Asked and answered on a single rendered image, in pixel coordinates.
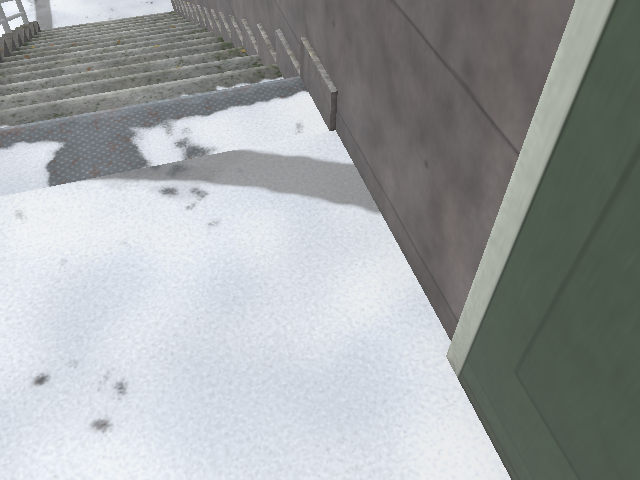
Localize stairs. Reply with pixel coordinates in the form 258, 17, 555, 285
0, 11, 284, 128

